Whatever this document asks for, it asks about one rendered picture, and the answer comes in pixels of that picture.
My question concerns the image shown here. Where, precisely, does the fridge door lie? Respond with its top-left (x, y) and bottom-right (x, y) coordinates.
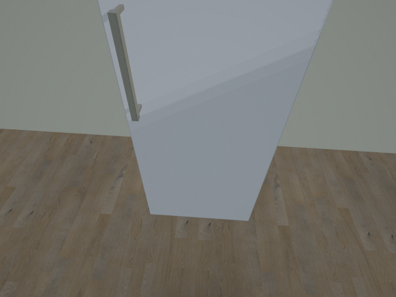
top-left (98, 0), bottom-right (333, 221)

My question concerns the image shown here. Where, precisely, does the handle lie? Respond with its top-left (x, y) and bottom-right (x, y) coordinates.
top-left (107, 4), bottom-right (142, 121)

